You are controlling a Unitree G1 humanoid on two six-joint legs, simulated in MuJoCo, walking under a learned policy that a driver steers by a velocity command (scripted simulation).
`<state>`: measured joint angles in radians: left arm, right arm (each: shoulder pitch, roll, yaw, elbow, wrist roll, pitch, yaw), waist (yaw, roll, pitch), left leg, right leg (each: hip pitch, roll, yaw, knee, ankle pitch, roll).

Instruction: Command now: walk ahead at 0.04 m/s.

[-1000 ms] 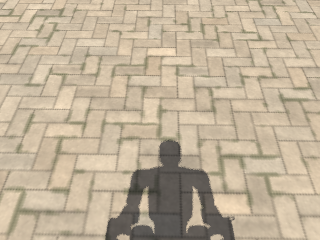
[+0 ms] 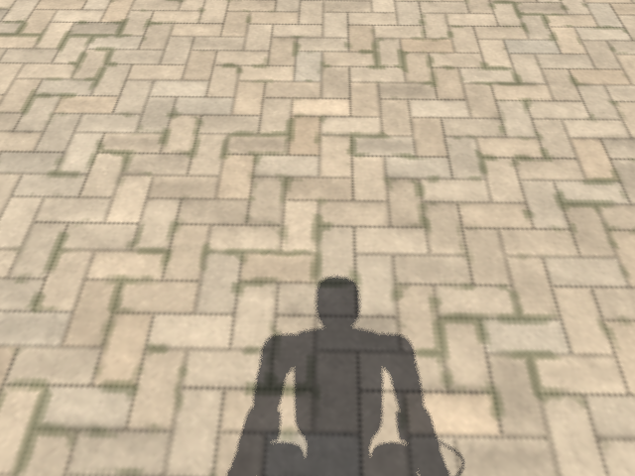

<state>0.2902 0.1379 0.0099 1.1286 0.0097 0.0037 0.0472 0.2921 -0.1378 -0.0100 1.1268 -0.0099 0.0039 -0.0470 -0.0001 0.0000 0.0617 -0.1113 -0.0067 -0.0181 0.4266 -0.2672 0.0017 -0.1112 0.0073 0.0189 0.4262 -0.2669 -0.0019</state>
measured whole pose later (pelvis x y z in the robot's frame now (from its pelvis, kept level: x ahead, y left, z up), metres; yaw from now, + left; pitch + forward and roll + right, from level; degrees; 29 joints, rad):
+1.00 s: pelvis +0.36 +0.01 +0.00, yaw -1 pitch -1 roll +1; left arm 0.19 0.20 0.04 0.96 0.04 -0.05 -0.02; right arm 0.41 -0.18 -0.03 1.07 -0.01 -0.10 0.01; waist -0.01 -0.03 0.04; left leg -0.09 -0.11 0.10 0.28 -0.18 0.12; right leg -0.60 -0.10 0.00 1.05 -0.18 -0.06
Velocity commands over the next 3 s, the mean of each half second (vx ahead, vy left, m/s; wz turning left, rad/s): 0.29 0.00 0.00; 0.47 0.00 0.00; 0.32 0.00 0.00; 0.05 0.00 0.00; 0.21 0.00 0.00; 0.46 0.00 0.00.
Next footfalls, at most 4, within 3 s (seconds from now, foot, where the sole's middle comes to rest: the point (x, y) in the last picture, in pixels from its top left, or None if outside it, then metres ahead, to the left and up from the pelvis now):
0.74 left None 0.39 0.06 -0.78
1.28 right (374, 394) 0.70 -0.09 -0.78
1.70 left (288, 409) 0.66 0.10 -0.78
2.90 left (317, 262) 1.08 0.03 -0.78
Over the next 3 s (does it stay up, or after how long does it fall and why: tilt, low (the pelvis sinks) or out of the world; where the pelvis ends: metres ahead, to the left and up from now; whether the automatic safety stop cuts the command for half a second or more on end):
stays up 0.97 -0.02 -0.02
